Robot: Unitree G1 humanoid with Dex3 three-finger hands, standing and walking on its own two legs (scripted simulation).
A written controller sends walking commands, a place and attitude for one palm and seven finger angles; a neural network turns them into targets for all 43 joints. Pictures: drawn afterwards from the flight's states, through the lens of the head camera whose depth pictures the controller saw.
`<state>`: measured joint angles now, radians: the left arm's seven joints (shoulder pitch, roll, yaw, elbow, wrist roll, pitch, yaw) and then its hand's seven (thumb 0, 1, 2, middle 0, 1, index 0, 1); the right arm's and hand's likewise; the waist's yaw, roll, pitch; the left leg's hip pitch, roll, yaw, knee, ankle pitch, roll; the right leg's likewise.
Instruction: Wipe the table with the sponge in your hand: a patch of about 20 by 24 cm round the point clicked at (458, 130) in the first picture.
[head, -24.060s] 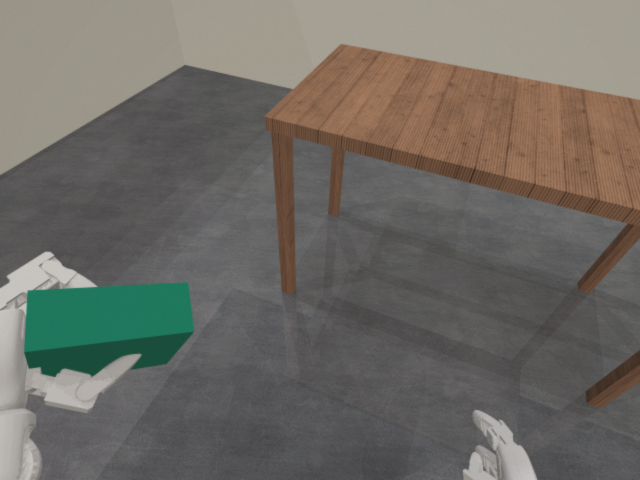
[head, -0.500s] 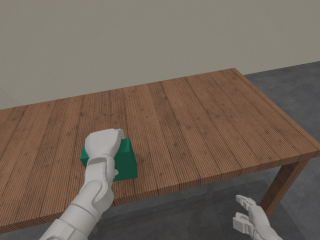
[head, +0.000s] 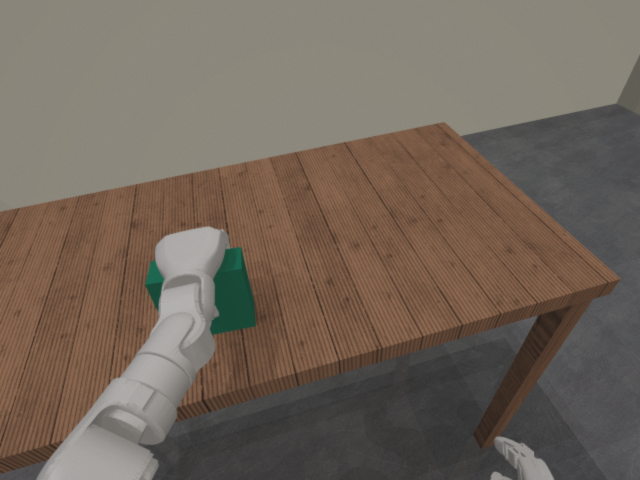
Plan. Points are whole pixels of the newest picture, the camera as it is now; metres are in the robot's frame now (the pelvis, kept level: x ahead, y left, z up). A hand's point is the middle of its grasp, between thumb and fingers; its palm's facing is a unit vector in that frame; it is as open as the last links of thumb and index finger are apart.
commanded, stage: wipe forward along the third lane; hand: left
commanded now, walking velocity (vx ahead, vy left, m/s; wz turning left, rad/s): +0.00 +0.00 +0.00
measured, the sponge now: (209, 305) +0.35 +0.21 +0.02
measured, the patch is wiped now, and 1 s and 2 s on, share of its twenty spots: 0.90 1.00 1.00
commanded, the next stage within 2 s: wipe back along the third lane in 0.88 s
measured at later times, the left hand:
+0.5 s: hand (203, 255) +0.41 +0.22 +0.07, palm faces -0.07 -0.02 -1.00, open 9.0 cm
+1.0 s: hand (199, 234) +0.45 +0.24 +0.07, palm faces -0.08 -0.02 -1.00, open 9.0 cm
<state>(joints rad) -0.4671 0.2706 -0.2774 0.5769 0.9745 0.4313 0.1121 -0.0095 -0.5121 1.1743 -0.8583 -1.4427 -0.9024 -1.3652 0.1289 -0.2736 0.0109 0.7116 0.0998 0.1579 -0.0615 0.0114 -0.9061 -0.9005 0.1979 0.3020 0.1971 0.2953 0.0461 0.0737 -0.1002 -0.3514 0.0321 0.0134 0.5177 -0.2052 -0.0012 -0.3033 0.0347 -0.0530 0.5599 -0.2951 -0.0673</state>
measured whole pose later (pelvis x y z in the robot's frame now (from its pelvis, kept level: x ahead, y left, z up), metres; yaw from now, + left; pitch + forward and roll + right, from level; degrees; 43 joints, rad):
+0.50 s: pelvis +0.00 +0.00 +0.00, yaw +0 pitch +5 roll +0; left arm -0.66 0.31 -0.21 0.84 0.99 0.34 0.14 0.00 -0.51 1.18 -0.86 -1.44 -0.90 -1.38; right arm 0.16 -0.27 0.00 0.72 0.09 0.16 -0.06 0.01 -0.91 -0.90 0.20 0.30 0.20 0.30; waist 0.00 0.06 -0.11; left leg -0.42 0.04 0.01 0.53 -0.21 -0.01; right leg -0.36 0.04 -0.05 0.56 -0.29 -0.06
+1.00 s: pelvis +0.01 +0.02 +0.00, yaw -1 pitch +9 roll -1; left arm -0.84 0.35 -0.15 1.07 1.01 0.31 0.19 0.00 -0.51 1.18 -0.86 -1.44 -0.89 -1.40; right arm 0.21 -0.27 -0.01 0.75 0.08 0.15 -0.05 0.01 -0.91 -0.90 0.20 0.30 0.20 0.30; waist -0.05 0.05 -0.13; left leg -0.51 0.03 0.02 0.57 -0.22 0.00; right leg -0.44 0.03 -0.04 0.56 -0.28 -0.04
